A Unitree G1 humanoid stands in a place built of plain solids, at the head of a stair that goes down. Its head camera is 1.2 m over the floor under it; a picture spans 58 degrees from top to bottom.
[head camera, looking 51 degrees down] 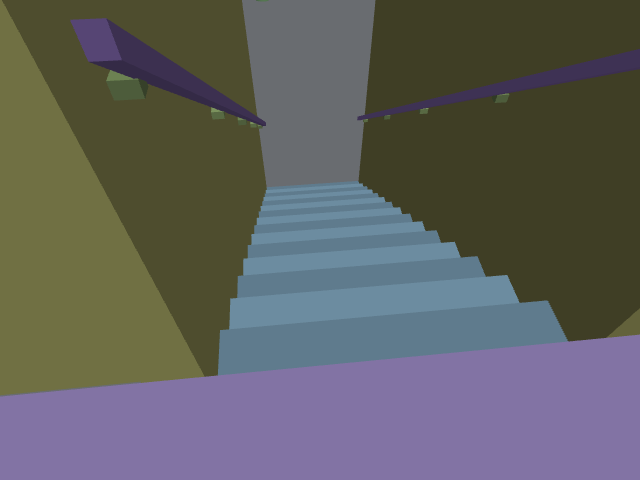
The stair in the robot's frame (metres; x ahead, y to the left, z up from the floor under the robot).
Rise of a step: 0.18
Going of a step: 0.24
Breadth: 1.20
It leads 6 degrees to the left of straight ahead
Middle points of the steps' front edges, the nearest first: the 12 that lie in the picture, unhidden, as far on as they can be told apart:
0.53 -0.27 0.00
0.77 -0.24 -0.18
1.01 -0.22 -0.37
1.25 -0.20 -0.55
1.49 -0.17 -0.73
1.73 -0.15 -0.91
1.97 -0.12 -1.09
2.21 -0.10 -1.27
2.44 -0.08 -1.45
2.68 -0.05 -1.64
2.92 -0.03 -1.82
3.16 0.00 -2.00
